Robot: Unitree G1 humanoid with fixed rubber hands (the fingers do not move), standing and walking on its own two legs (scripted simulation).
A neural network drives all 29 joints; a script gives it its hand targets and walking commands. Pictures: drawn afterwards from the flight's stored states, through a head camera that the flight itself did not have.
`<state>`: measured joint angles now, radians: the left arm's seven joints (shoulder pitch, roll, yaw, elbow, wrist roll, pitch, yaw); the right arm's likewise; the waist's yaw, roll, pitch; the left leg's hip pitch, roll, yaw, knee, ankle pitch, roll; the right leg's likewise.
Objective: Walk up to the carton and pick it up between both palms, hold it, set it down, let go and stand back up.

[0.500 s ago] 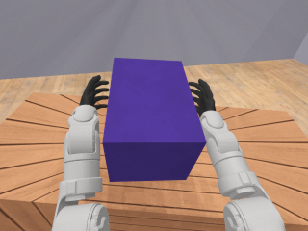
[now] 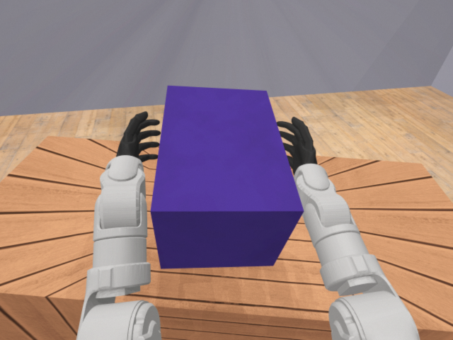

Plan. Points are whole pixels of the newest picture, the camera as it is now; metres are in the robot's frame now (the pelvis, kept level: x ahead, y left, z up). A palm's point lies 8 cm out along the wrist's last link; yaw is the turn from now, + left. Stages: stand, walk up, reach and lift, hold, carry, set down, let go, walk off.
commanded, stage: set down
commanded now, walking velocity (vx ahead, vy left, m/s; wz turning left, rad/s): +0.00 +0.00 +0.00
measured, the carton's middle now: (218, 172) +0.39 -0.02 +0.14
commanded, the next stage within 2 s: none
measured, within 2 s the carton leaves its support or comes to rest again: neither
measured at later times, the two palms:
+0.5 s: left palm (132, 176) +0.39 +0.14 +0.15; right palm (291, 180) +0.36 -0.15 +0.14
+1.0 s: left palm (144, 180) +0.39 +0.12 +0.13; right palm (298, 189) +0.35 -0.17 +0.12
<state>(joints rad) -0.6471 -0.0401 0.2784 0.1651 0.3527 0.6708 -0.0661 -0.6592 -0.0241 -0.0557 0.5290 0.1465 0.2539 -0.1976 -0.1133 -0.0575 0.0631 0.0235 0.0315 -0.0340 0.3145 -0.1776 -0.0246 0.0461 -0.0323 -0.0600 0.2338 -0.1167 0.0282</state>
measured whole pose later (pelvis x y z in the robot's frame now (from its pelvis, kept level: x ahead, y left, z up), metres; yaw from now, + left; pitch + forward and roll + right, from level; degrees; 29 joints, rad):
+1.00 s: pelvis +0.02 +0.01 +0.00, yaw +1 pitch -7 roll -1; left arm -0.55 -0.07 0.24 0.41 0.37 0.32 -0.04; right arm -0.50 0.05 -0.17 0.66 -0.03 -0.15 -0.17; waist -0.11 -0.07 0.07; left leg 0.01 0.02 -0.02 0.30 -0.19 -0.01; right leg 0.05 -0.05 -0.08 0.21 -0.12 0.04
